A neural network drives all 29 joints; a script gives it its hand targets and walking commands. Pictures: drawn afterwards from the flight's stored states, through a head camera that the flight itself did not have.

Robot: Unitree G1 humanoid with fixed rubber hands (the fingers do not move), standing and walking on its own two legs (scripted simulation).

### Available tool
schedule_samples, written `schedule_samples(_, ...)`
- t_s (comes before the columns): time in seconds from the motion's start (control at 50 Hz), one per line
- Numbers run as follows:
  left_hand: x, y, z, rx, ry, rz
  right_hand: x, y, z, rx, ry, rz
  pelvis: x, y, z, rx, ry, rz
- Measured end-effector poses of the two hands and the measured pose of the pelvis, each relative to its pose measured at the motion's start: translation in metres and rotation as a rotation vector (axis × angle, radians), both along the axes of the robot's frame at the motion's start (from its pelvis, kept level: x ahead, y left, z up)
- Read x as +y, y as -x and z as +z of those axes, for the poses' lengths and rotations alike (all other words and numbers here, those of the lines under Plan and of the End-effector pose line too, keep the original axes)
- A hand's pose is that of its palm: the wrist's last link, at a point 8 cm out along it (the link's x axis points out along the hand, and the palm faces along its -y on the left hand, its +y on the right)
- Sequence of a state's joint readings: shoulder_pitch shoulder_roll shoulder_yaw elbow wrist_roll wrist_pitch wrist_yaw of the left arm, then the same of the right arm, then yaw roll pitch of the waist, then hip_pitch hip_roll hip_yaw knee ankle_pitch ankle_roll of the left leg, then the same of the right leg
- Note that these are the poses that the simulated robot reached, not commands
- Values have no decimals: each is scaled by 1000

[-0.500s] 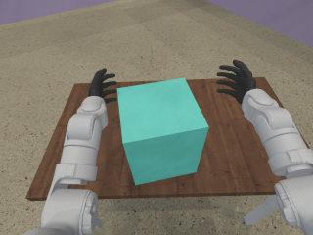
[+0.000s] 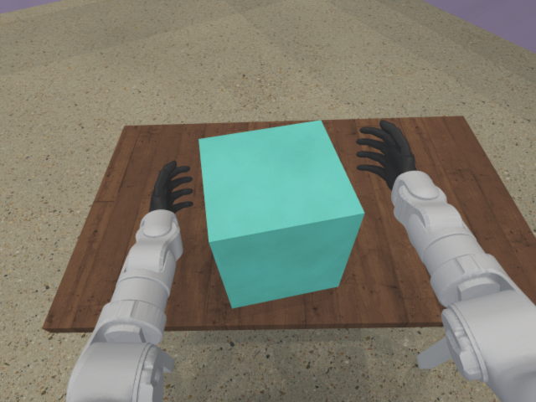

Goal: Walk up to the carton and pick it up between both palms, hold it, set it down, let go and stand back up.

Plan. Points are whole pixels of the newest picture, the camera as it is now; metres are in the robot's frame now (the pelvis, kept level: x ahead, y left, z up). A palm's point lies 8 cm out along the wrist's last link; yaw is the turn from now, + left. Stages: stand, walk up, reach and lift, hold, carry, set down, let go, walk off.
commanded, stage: reach and lift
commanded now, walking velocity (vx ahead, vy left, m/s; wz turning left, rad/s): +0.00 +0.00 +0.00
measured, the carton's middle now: (274, 219) +0.41 +0.04 -0.02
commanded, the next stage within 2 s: none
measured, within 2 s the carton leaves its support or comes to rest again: neither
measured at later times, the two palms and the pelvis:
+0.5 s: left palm (175, 219) +0.40 +0.21 +0.00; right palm (384, 190) +0.45 -0.15 +0.02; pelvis +0.01 +0.00 -0.01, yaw +0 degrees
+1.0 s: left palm (189, 218) +0.40 +0.18 +0.01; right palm (368, 196) +0.44 -0.12 +0.03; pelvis +0.00 +0.01 -0.01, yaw +0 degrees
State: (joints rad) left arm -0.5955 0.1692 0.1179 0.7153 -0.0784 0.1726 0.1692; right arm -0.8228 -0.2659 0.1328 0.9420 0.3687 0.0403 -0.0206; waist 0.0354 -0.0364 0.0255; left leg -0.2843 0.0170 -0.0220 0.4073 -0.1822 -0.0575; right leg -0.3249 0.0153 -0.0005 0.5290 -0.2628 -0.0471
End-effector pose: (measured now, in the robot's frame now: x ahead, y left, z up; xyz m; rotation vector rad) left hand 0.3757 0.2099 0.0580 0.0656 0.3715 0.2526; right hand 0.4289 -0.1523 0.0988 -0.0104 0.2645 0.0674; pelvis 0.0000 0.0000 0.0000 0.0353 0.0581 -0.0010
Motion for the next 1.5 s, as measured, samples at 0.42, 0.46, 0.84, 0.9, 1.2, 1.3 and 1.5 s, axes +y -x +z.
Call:
schedule_samples(0.42,0,-33,-51,-93,-3,-7,-1,-22,-80,-3,-15,4,4,-11,-10,314,19,-2)
schedule_samples(0.46,2,-29,-55,-85,-9,-8,-1,-24,-77,-22,-12,6,4,-13,-10,317,18,-1)
schedule_samples(0.84,-22,-17,-50,-122,-32,-55,32,-10,-72,-19,7,30,8,-2,-10,304,24,-2)
schedule_samples(0.9,-24,-18,-48,-122,-38,-48,31,-8,-71,-16,12,25,8,-1,-10,302,24,-2)
schedule_samples(1.2,-29,-18,-48,-121,-31,-3,32,-8,-71,-31,59,12,8,-1,-10,302,24,-2)
schedule_samples(1.3,-30,-17,-48,-125,-34,4,32,-8,-71,-44,80,19,7,-1,-10,303,23,-2)
schedule_samples(1.5,-29,-16,-48,-140,-46,-1,32,-7,-70,-59,101,26,7,-1,-10,302,23,-2)
